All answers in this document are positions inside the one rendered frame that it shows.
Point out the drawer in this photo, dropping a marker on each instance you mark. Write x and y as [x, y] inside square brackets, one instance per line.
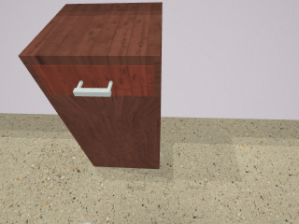
[127, 80]

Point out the handle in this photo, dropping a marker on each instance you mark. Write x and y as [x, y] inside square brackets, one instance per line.
[93, 92]

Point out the cabinet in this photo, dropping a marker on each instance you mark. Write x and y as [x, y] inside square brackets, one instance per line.
[121, 131]

